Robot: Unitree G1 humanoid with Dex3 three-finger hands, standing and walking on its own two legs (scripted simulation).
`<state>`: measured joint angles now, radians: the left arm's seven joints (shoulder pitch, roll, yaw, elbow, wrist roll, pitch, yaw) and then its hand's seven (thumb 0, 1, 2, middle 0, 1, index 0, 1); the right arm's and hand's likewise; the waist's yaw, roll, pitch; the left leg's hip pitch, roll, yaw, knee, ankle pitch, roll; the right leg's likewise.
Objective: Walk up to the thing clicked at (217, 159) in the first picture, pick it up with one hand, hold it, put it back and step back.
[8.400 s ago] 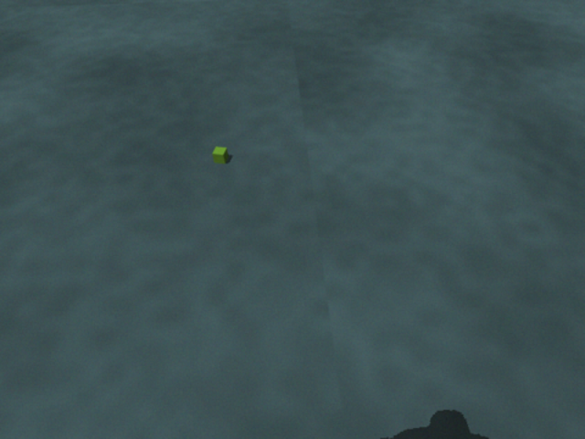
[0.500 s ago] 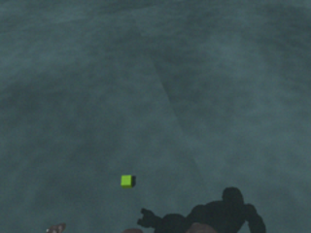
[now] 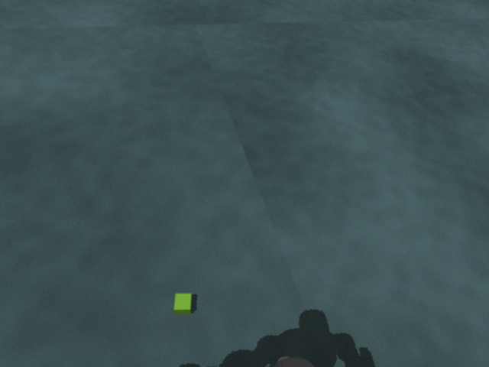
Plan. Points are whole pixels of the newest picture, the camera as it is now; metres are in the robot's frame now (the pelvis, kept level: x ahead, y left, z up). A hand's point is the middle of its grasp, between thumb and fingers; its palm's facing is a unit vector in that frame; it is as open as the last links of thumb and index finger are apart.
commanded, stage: walk up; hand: left
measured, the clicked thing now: (183, 304) +0.44 +0.18 -0.74
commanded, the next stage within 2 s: stand in 1.00 s
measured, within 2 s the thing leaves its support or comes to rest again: neither
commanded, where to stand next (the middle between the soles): +0.01 -0.05 m, yaw +2 degrees
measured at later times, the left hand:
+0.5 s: hand (132, 365) +0.15 +0.20 -0.14, palm faces -0.03 -0.95 -0.31, open 7.4 cm
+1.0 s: hand out of the picture +0.12 +0.21 -0.15, palm faces +0.01 -0.95 -0.32, open 7.4 cm
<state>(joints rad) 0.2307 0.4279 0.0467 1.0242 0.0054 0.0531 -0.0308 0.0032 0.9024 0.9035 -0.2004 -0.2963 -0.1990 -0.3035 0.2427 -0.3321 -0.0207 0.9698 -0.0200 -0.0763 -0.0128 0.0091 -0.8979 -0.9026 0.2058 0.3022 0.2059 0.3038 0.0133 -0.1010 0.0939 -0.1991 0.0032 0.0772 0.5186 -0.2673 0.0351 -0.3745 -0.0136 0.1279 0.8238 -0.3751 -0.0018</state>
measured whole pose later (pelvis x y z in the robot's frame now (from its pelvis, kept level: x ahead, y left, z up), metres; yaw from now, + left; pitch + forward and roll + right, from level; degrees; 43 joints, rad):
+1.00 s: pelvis +0.03 -0.05 +0.01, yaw +1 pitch -2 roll +0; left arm 0.08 0.36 0.04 1.09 0.02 0.03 -0.04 0.00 0.90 0.90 -0.20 -0.30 -0.20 -0.30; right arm 0.13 -0.37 -0.01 1.08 -0.01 -0.04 -0.02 0.01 -0.90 -0.90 0.20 0.30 0.20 0.30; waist 0.00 -0.01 0.06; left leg -0.14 0.05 0.01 0.43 -0.26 -0.03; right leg -0.16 0.00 -0.03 0.45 -0.26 -0.01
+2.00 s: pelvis +0.01 -0.03 +0.01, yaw +1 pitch -3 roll +0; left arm 0.10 0.35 0.00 1.14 0.01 -0.01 -0.02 0.00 0.90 0.90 -0.20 -0.30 -0.20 -0.30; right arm 0.11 -0.35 -0.01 1.15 -0.01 -0.01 0.02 0.01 -0.90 -0.90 0.20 0.30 0.20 0.30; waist 0.00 0.00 0.05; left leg -0.10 0.02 0.02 0.31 -0.16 -0.01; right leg -0.12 -0.03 -0.02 0.31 -0.15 0.02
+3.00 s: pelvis +0.03 -0.03 +0.01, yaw +1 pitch -2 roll +0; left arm 0.10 0.35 0.00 1.13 0.01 -0.01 -0.01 0.00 0.90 0.90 -0.20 -0.30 -0.20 -0.30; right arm 0.10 -0.35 0.00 1.14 -0.01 -0.01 0.01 0.01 -0.90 -0.90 0.20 0.30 0.20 0.30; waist 0.00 0.01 0.05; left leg -0.08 0.02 0.02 0.30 -0.19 -0.01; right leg -0.10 -0.03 -0.03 0.31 -0.18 0.02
